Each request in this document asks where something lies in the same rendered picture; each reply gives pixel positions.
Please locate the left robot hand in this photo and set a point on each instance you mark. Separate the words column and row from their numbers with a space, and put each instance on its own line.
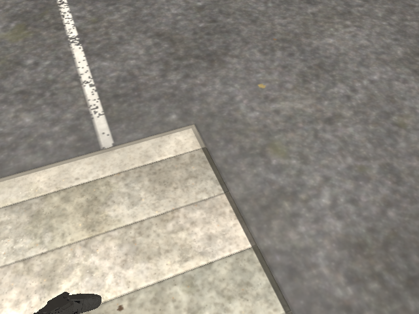
column 71, row 304

